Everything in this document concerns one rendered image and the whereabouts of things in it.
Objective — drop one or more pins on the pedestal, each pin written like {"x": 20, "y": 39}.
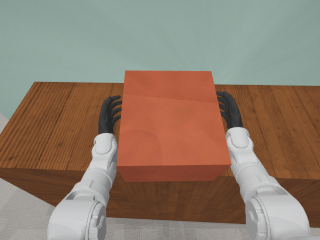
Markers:
{"x": 46, "y": 148}

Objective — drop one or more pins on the left robot forearm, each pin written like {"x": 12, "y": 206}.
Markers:
{"x": 98, "y": 179}

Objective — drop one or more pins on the robot right upper arm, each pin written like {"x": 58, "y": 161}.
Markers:
{"x": 276, "y": 217}

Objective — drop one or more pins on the robot left upper arm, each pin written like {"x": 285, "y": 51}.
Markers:
{"x": 78, "y": 220}

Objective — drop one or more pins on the robot left hand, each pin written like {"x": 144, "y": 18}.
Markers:
{"x": 106, "y": 120}

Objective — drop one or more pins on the carton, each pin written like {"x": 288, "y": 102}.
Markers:
{"x": 171, "y": 127}

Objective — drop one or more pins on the robot right hand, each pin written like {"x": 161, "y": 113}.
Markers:
{"x": 231, "y": 112}

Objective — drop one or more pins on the right robot forearm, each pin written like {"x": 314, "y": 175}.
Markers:
{"x": 247, "y": 169}

